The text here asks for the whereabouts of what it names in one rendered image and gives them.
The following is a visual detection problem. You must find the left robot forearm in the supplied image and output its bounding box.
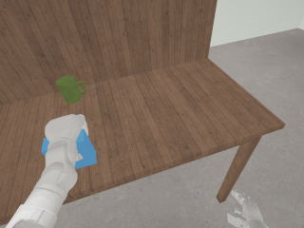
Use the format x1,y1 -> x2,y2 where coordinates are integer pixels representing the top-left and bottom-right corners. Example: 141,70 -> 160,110
6,137 -> 78,228

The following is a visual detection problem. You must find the sponge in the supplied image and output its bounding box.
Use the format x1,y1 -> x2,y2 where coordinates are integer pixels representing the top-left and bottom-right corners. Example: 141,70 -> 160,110
41,129 -> 97,169

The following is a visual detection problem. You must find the robot right hand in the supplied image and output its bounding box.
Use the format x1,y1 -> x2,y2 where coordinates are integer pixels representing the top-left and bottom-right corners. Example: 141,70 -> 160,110
227,189 -> 264,228

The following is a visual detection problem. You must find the table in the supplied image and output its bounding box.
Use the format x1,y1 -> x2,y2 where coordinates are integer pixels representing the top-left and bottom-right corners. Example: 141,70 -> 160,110
0,0 -> 285,226

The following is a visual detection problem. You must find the robot left hand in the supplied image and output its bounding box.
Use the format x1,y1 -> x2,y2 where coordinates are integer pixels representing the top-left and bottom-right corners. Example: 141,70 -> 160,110
45,114 -> 88,162

